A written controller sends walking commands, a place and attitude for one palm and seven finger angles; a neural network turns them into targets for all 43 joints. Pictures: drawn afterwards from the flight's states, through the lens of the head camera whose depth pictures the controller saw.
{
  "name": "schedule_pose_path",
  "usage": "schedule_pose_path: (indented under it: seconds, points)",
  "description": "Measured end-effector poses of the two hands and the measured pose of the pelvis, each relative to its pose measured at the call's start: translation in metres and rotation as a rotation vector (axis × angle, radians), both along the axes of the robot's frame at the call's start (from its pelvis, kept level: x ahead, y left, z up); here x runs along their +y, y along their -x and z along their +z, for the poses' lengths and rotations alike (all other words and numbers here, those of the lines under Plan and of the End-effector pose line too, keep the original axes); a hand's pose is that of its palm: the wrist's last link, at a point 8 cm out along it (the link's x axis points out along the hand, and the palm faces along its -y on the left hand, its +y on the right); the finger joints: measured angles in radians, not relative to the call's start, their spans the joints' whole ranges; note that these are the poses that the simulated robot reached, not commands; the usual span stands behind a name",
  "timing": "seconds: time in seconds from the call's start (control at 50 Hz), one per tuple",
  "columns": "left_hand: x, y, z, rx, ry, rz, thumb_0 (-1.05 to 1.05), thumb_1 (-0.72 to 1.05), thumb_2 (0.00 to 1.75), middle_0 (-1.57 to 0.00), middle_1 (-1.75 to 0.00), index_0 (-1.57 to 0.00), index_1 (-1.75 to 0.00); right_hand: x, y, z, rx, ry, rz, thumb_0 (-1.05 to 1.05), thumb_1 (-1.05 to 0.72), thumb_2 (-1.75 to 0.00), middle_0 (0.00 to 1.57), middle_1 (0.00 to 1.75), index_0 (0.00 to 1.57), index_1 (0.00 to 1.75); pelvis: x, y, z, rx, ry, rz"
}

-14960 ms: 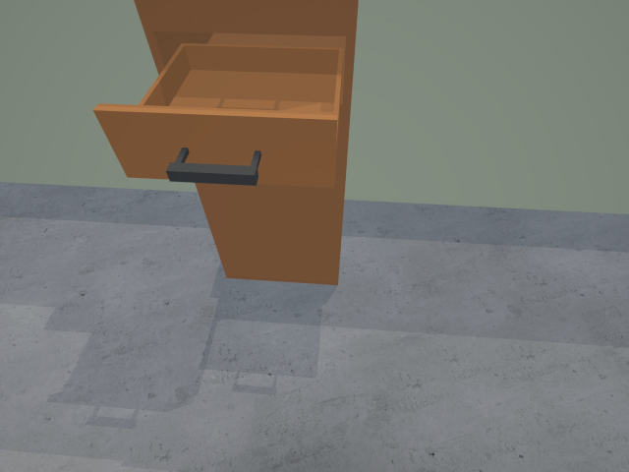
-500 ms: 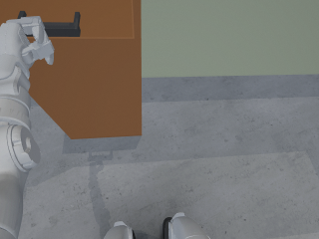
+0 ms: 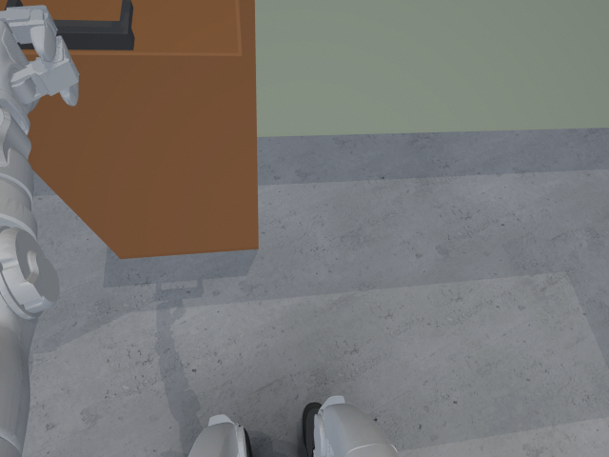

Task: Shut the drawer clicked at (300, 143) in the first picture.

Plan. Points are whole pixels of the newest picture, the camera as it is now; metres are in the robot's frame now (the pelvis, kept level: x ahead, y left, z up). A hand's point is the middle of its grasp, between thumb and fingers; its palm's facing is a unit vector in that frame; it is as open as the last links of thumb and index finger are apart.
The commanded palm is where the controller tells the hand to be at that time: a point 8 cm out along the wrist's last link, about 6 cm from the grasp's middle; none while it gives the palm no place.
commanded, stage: pull the fist back off the drawer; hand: left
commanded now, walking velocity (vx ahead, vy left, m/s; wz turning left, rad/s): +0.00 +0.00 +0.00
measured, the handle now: (69, 21) +0.63 +0.21 +0.12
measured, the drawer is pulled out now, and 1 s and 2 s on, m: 0.00 0.00 0.00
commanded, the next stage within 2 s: draw the hand back to the body in 0.36 s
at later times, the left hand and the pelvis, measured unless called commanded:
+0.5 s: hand (60, 84) +0.53 +0.21 +0.12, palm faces +0.02 -1.00 -0.02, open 3.3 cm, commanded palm +0.49 +0.25 +0.13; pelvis +0.04 +0.01 +0.01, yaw -1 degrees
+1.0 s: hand out of the picture +0.38 +0.22 +0.17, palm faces +0.04 -1.00 -0.08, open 3.3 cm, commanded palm +0.34 +0.26 +0.17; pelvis +0.04 +0.00 +0.04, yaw +1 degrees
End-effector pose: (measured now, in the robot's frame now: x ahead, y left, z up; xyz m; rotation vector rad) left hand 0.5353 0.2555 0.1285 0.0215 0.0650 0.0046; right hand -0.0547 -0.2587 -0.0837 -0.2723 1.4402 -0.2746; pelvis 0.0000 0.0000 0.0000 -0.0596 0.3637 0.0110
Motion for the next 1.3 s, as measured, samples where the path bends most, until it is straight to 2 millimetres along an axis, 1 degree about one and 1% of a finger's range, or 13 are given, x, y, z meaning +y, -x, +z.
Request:
schedule_pose_path:
  seconds: [0.12, 0.22, 0.44, 0.52, 0.58, 0.74, 0.9, 0.98, 1.0, 1.06, 1.16, 1.22, 1.3]
  points:
    - [-0.003, 0.002, -0.002, -0.012, 0.015, 0.002, 0.03, 0.82, 0.95, -1.40, -1.60, -1.39, -1.60, 0.007, -0.005, 0.000, -0.012, -0.019, -0.024, 0.00, -0.90, -0.90, 0.21, 0.30, 0.20, 0.30, 0.003, -0.007, 0.003, -0.012, -0.004, -0.016]
    - [-0.005, 0.005, -0.003, -0.030, 0.011, -0.001, 0.02, 0.86, 0.93, -1.40, -1.60, -1.39, -1.60, 0.011, -0.021, -0.001, -0.046, -0.033, -0.040, 0.00, -0.90, -0.90, 0.21, 0.30, 0.20, 0.30, 0.005, -0.016, 0.006, -0.025, -0.008, -0.031]
    - [0.003, 0.022, -0.011, -0.020, 0.017, 0.023, 0.02, 0.89, 0.91, -1.40, -1.60, -1.39, -1.60, 0.012, -0.086, -0.004, -0.170, -0.051, -0.012, 0.01, -0.90, -0.90, 0.21, 0.30, 0.20, 0.30, 0.009, -0.037, 0.013, -0.068, -0.014, -0.033]
    - [0.005, 0.025, -0.004, -0.063, 0.000, 0.016, 0.02, 0.90, 0.91, -1.40, -1.60, -1.39, -1.60, 0.010, -0.108, -0.004, -0.203, -0.051, 0.013, 0.01, -0.90, -0.90, 0.21, 0.30, 0.20, 0.30, 0.010, -0.041, 0.014, -0.073, -0.014, -0.027]
    - [0.004, 0.034, 0.003, -0.095, 0.005, 0.002, 0.02, 0.90, 0.91, -1.40, -1.60, -1.39, -1.60, 0.010, -0.123, -0.002, -0.240, -0.060, 0.015, 0.01, -0.90, -0.90, 0.20, 0.30, 0.20, 0.30, 0.010, -0.047, 0.017, -0.083, -0.016, -0.033]
    - [0.010, 0.085, 0.002, -0.044, 0.005, -0.001, 0.02, 0.90, 0.90, -1.40, -1.60, -1.39, -1.60, 0.013, -0.170, 0.008, -0.386, -0.089, 0.044, 0.01, -0.90, -0.90, 0.20, 0.30, 0.20, 0.30, 0.009, -0.056, 0.026, -0.155, -0.022, -0.028]
    - [0.015, 0.143, 0.029, -0.118, -0.013, 0.018, 0.02, 0.90, 0.90, -1.40, -1.60, -1.39, -1.60, 0.021, -0.220, 0.023, -0.561, -0.113, 0.145, 0.01, -0.90, -0.90, 0.20, 0.30, 0.20, 0.30, 0.006, -0.050, 0.033, -0.238, -0.032, -0.003]
    - [0.016, 0.168, 0.038, -0.107, -0.015, 0.012, 0.02, 0.90, 0.90, -1.40, -1.60, -1.40, -1.60, 0.025, -0.240, 0.032, -0.650, -0.128, 0.185, 0.01, -0.90, -0.90, 0.20, 0.30, 0.20, 0.30, 0.003, -0.044, 0.034, -0.275, -0.038, 0.006]
    - [0.016, 0.175, 0.041, -0.102, -0.057, 0.028, 0.02, 0.90, 0.90, -1.40, -1.60, -1.40, -1.60, 0.026, -0.244, 0.035, -0.670, -0.131, 0.194, 0.01, -0.90, -0.90, 0.20, 0.30, 0.20, 0.30, 0.003, -0.042, 0.035, -0.287, -0.040, 0.006]
    - [0.013, 0.199, 0.047, -0.112, -0.170, 0.113, 0.02, 0.90, 0.90, -1.40, -1.60, -1.40, -1.60, 0.029, -0.254, 0.042, -0.713, -0.135, 0.210, 0.01, -0.90, -0.90, 0.20, 0.30, 0.20, 0.30, 0.001, -0.037, 0.039, -0.319, -0.047, 0.002]
    - [0.011, 0.240, 0.048, -0.113, -0.239, 0.230, 0.02, 0.89, 0.90, -1.40, -1.60, -1.40, -1.60, 0.033, -0.261, 0.049, -0.728, -0.139, 0.240, 0.01, -0.90, -0.90, 0.20, 0.30, 0.20, 0.30, -0.002, -0.030, 0.044, -0.365, -0.055, 0.004]
    - [0.013, 0.259, 0.052, -0.123, -0.266, 0.285, 0.02, 0.89, 0.90, -1.40, -1.60, -1.40, -1.60, 0.035, -0.261, 0.050, -0.723, -0.140, 0.259, 0.01, -0.90, -0.90, 0.20, 0.30, 0.20, 0.30, -0.005, -0.027, 0.046, -0.390, -0.058, 0.008]
    - [0.015, 0.280, 0.065, -0.163, -0.303, 0.332, 0.02, 0.89, 0.90, -1.41, -1.60, -1.40, -1.60, 0.037, -0.260, 0.050, -0.723, -0.148, 0.275, 0.01, -0.90, -0.90, 0.20, 0.30, 0.20, 0.30, -0.008, -0.025, 0.049, -0.417, -0.061, 0.011]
